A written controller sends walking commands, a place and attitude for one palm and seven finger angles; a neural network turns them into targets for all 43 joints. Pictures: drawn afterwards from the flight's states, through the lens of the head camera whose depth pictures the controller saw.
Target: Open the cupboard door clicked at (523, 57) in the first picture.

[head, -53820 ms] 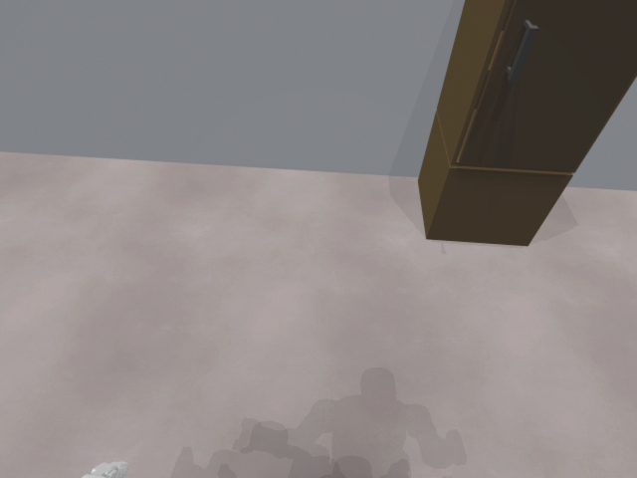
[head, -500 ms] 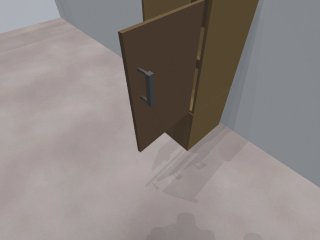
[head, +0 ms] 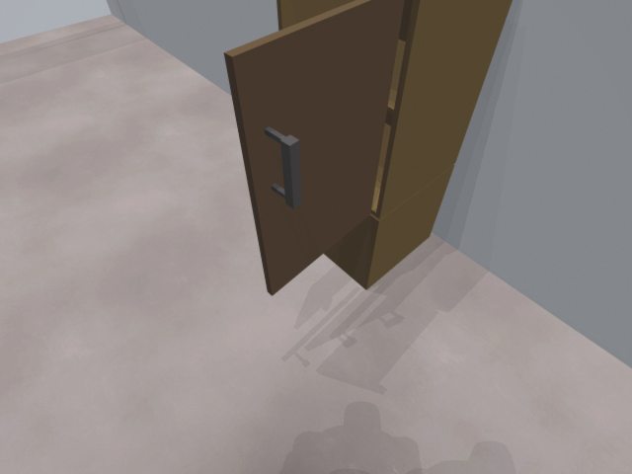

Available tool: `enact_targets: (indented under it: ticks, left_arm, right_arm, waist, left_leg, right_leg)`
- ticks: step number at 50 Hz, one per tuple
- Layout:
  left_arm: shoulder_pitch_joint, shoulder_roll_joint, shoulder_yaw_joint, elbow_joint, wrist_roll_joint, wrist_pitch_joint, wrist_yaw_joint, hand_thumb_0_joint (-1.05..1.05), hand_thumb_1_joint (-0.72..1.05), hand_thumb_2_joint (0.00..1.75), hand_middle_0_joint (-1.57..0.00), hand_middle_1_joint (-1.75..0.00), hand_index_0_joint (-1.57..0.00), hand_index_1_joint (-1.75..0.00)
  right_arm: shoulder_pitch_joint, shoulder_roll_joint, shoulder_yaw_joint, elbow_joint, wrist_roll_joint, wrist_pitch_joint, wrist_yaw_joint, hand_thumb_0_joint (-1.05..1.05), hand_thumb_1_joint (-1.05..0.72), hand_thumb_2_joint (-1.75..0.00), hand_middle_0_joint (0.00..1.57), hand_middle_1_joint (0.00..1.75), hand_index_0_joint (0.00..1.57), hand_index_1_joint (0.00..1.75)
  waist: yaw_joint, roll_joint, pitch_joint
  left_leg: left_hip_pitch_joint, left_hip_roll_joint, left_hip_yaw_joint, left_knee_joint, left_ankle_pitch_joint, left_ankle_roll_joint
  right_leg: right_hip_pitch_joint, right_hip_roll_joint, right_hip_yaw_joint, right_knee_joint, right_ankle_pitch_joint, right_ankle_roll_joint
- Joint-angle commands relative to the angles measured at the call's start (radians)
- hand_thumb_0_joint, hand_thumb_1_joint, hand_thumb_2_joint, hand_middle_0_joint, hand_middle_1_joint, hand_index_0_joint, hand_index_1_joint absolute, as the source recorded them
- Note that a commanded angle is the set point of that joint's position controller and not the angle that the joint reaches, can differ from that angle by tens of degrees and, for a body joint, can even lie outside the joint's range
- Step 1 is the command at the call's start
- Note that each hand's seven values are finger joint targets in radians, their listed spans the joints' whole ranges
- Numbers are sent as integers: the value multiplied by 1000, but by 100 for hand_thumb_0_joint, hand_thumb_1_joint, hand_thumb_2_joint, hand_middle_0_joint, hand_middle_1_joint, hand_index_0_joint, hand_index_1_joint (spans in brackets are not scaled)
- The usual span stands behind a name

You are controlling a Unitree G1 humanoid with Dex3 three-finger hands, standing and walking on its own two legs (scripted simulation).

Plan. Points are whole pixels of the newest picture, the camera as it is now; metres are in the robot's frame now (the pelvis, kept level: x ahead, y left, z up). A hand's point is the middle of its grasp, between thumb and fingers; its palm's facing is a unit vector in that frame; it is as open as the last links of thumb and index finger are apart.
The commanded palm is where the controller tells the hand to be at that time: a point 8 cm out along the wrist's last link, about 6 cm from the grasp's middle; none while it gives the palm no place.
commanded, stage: look to check the result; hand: left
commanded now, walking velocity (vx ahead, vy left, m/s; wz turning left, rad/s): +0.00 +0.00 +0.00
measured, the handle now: (283, 168) +0.57 +0.09 +0.05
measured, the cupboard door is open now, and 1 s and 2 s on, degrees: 94 94 94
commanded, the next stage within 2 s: stand and wait in 0.30 s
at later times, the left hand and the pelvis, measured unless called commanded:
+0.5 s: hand out of the picture -0.01 +0.17 -0.17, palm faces +0.04 -0.98 -0.20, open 7.4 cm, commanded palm none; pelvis +0.00 +0.00 +0.00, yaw +0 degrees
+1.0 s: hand out of the picture -0.01 +0.16 -0.17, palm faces +0.03 -0.98 -0.20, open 7.4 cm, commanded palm none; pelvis +0.01 -0.01 +0.00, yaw +0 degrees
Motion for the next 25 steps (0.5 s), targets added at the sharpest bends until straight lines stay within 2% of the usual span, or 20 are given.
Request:
enact_targets:
  ticks: [1,4,6,9,13,22,25]
  left_arm:
    - [84,102,18,-20,3,-8,10,0,90,90,-20,-30,-20,-30]
    - [88,107,20,-20,2,-10,10,0,90,90,-20,-30,-20,-30]
    - [87,107,18,-18,2,-9,10,0,90,90,-20,-30,-20,-30]
    - [84,112,20,-21,3,-10,10,0,90,90,-20,-30,-20,-30]
    - [75,114,17,-19,3,-8,7,0,90,90,-20,-30,-20,-30]
    - [60,124,20,-23,3,-11,6,0,90,90,-20,-30,-20,-30]
    - [59,126,19,-23,3,-11,6,0,90,90,-20,-30,-20,-30]
  right_arm:
    - [51,-95,-12,-20,5,-15,-2,0,-90,-90,20,30,20,30]
    - [44,-102,-11,-22,7,-18,-4,0,-90,-90,20,30,20,30]
    - [41,-98,-10,-20,6,-17,-4,0,-90,-90,20,30,20,30]
    - [36,-106,-12,-21,6,-18,-4,0,-90,-90,20,30,20,30]
    - [34,-106,-10,-20,4,-17,-3,0,-90,-90,20,30,20,30]
    - [25,-119,-11,-22,4,-21,-3,0,-90,-90,20,30,20,30]
    - [21,-118,-11,-21,5,-20,-2,0,-90,-90,20,30,20,30]
  waist:
    - [-5,-24,22]
    - [1,-28,-6]
    - [-1,-23,11]
    - [1,-32,8]
    - [-3,-2,31]
    - [-1,-17,7]
    - [0,-28,24]
  left_leg:
    - [128,89,-71,-42,118,41]
    - [138,90,-70,-35,150,45]
    - [132,88,-68,-34,152,43]
    - [135,88,-71,-36,152,44]
    - [126,88,-76,-54,122,41]
    - [143,91,-79,-57,137,41]
    - [138,91,-77,-58,137,40]
  right_leg:
    - [-174,-121,76,-111,191,-11]
    - [-152,-123,74,-107,234,-8]
    - [-157,-126,72,-107,248,-6]
    - [-153,-123,71,-108,243,-7]
    - [-167,-123,76,-115,188,-12]
    - [-151,-123,75,-117,207,-12]
    - [-159,-124,74,-121,211,-10]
